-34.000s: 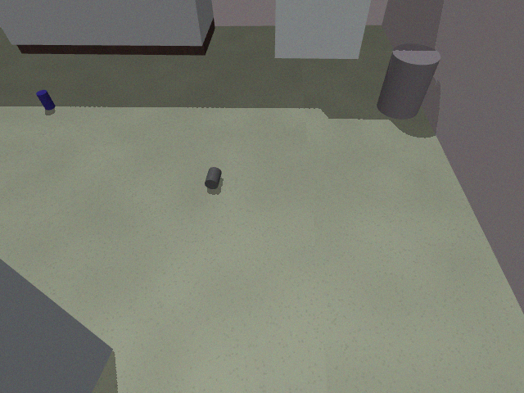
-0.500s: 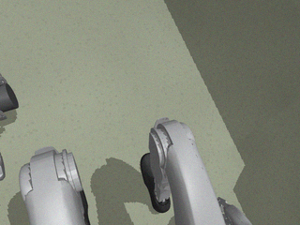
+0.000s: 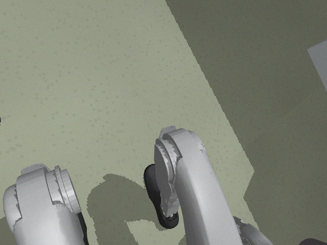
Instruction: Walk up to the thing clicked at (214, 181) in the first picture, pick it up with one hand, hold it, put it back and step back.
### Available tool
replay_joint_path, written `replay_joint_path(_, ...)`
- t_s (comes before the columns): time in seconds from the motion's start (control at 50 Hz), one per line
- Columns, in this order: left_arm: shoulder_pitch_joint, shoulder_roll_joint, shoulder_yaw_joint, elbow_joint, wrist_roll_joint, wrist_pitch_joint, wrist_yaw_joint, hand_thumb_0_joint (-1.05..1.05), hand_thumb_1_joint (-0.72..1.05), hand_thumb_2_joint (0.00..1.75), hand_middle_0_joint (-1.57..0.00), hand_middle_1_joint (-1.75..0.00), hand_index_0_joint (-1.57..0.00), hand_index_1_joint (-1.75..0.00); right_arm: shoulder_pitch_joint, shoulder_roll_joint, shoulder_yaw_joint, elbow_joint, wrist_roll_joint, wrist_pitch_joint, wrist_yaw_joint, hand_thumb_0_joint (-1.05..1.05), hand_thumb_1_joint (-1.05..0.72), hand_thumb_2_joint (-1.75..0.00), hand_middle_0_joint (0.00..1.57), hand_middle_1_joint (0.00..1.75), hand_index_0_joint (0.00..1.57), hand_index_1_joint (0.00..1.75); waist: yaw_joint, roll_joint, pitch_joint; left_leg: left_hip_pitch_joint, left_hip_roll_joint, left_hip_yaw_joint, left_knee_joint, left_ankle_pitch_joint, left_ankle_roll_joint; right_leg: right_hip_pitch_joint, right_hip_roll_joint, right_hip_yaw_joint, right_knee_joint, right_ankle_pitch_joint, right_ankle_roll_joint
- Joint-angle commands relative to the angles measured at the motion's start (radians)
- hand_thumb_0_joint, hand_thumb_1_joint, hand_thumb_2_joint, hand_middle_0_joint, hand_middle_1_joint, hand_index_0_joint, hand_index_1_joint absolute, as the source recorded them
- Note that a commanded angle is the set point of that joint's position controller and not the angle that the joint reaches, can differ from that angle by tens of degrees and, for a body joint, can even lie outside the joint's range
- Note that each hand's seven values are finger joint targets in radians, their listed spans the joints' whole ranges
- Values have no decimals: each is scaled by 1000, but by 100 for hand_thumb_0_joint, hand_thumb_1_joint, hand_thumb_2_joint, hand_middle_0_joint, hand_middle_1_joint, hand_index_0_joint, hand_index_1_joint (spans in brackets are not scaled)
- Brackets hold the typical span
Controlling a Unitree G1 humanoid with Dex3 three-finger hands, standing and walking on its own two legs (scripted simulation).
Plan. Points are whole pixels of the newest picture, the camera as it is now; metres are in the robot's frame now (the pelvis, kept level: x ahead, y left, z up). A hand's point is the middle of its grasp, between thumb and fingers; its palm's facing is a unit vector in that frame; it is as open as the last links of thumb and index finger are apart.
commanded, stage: rest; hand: left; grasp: from above
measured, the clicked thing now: out of the picture +0.44 +0.33 -0.25
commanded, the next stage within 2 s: open in 0.72 s
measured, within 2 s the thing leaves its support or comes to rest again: neither
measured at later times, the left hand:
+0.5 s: hand out of the picture +0.43 +0.32 -0.24, palm faces -0.44 -0.16 -0.88, open 9.6 cm
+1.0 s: hand out of the picture +0.43 +0.32 -0.24, palm faces -0.44 -0.16 -0.88, open 9.7 cm
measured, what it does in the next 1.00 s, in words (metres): stands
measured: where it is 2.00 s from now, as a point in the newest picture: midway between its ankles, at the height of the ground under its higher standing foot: (124, 226)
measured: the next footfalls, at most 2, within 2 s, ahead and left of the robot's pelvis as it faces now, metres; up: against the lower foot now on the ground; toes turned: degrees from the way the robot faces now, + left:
none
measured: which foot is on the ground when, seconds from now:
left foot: down 0.00-1.00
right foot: down 0.00-1.00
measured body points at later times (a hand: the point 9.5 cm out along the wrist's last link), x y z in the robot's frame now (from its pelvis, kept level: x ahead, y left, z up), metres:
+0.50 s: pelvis +0.00 +0.00 +0.00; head +0.27 +0.11 +0.34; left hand +0.45 +0.33 -0.19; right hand +0.04 -0.26 -0.07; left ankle +0.06 +0.13 -0.26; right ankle +0.11 -0.13 -0.26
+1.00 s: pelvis -0.01 +0.00 +0.00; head +0.26 +0.12 +0.34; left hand +0.45 +0.32 -0.19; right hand +0.04 -0.25 -0.06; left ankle +0.06 +0.13 -0.26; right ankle +0.11 -0.13 -0.26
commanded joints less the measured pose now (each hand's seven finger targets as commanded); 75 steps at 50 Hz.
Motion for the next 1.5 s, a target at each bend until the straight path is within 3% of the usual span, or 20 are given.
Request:
replay_joint_path(0.0,-244,266,13,-109,-12,-8,54,0,95,58,-129,-41,-128,-41,194,-303,-81,14,-2,-3,-7,0,-90,-90,20,30,20,30,-22,463,-682,528,10,128,-265,240,33,358,34,-147,-197,263,-90)
replay_joint_path(0.06,-267,222,-16,-105,-14,-5,58,0,95,57,-129,-40,-129,-40,185,-305,-72,-2,-9,-12,2,0,-90,-90,20,30,20,30,-37,458,-672,526,8,127,-262,257,32,352,33,-152,-193,281,-88)
replay_joint_path(0.14,-250,278,18,-80,-13,-2,75,0,92,57,-127,-39,-126,-40,188,-315,-67,10,-11,-15,3,0,-90,-90,20,30,20,30,-35,460,-663,517,13,124,-257,248,34,369,36,-151,-200,279,-87)
replay_joint_path(0.16,-252,246,-12,-69,-13,2,73,0,92,56,-127,-39,-127,-39,175,-306,-60,2,-11,-20,5,0,-90,-90,20,30,20,30,-36,447,-653,505,12,127,-249,235,36,364,37,-146,-201,275,-86)
replay_joint_path(0.18,-255,274,8,-68,-12,0,77,0,93,56,-128,-39,-127,-39,186,-312,-60,14,-15,-21,6,0,-90,-90,20,30,20,30,-46,446,-648,505,14,123,-248,234,37,363,37,-153,-200,273,-85)
replay_joint_path(0.3,-265,259,-14,-58,-21,-3,76,0,93,58,-129,-39,-128,-40,172,-321,-53,0,-15,-41,12,0,-90,-90,20,30,20,30,-54,448,-623,493,14,117,-250,211,38,362,40,-154,-206,252,-85)
replay_joint_path(0.34,-249,285,6,-41,-20,-4,81,0,94,60,-130,-39,-129,-40,182,-329,-47,3,-15,-41,13,0,-90,-90,20,30,20,30,-56,441,-625,502,14,110,-258,227,35,370,37,-163,-199,259,-85)
replay_joint_path(0.4,-274,258,-28,-42,-20,-7,76,0,95,61,-131,-40,-129,-42,170,-328,-42,-3,-23,-50,18,0,-90,-90,20,30,20,30,-72,456,-614,517,16,107,-257,214,33,357,39,-167,-198,251,-83)
replay_joint_path(0.46,-268,300,-8,-39,-25,-11,87,0,94,61,-130,-40,-128,-41,169,-330,-29,8,-20,-54,20,0,-90,-90,20,30,20,30,-60,449,-619,498,19,108,-245,220,36,382,42,-162,-203,262,-82)
replay_joint_path(0.5,-251,284,-15,-22,-24,-12,90,0,93,60,-129,-39,-127,-40,156,-326,-25,4,-16,-57,19,0,-90,-90,20,30,20,30,-59,454,-604,511,19,99,-256,220,29,363,39,-169,-194,254,-86)
replay_joint_path(0.52,-272,260,-37,-14,-21,-11,86,0,93,60,-129,-39,-128,-41,162,-328,-26,1,-23,-60,24,0,-90,-90,20,30,20,30,-82,450,-587,503,20,102,-243,221,32,356,41,-169,-193,264,-82)
replay_joint_path(0.66,-262,293,-31,-4,-29,-18,102,0,92,60,-129,-40,-127,-42,165,-345,-14,-5,-23,-70,24,0,-90,-90,20,30,20,30,-73,417,-596,480,23,98,-244,217,39,399,50,-167,-222,265,-76)
replay_joint_path(0.78,-270,260,-60,32,-27,-19,101,0,92,59,-127,-42,-126,-43,150,-335,9,-11,-27,-82,35,0,-90,-90,20,30,20,30,-95,429,-546,494,23,81,-251,196,30,357,42,-185,-194,247,-78)
replay_joint_path(0.86,-262,296,-45,21,-35,-15,113,0,66,59,-103,-46,-102,-47,149,-347,11,-9,-27,-85,31,0,-90,-90,20,30,20,30,-80,431,-569,483,23,89,-253,197,33,397,51,-176,-218,251,-77)
replay_joint_path(0.94,-280,299,-54,8,-37,-14,111,0,34,57,-74,-47,-73,-48,148,-360,9,-10,-23,-93,33,0,-89,-90,20,30,20,30,-92,430,-556,487,25,81,-261,182,32,385,48,-179,-218,241,-77)
replay_joint_path(1.04,-279,298,-57,8,-35,-15,116,0,-2,57,-55,-53,-54,-54,143,-362,4,-17,-23,-101,35,0,-89,-90,20,30,20,30,-89,435,-552,491,28,80,-266,176,30,385,52,-178,-222,233,-78)
replay_joint_path(1.1,-299,279,-78,-12,-41,-7,115,0,-8,62,-49,-59,-49,-59,143,-366,0,-20,-21,-109,36,0,-90,-90,20,30,20,30,-95,441,-555,493,24,91,-254,173,31,385,48,-173,-224,236,-76)
replay_joint_path(1.2,-277,310,-46,-24,-39,12,117,0,-18,71,-41,-66,-40,-67,144,-368,-2,-15,-18,-112,43,0,-89,-90,20,30,20,30,-74,498,-591,534,29,76,-270,224,20,387,47,-180,-206,270,-82)
replay_joint_path(1.26,-259,306,-42,-13,-40,26,113,0,-23,74,-36,-70,-35,-71,154,-364,-1,-7,-18,-111,49,0,-89,-90,20,30,20,30,-83,496,-589,551,29,79,-262,261,18,398,48,-179,-197,304,-81)
replay_joint_path(1.48,-243,300,-41,-26,-68,15,71,0,-35,85,-25,-81,-24,-83,163,-367,-7,-16,-11,-107,49,0,-89,-90,20,30,20,30,-88,461,-572,507,27,85,-266,217,28,408,46,-172,-218,265,-82)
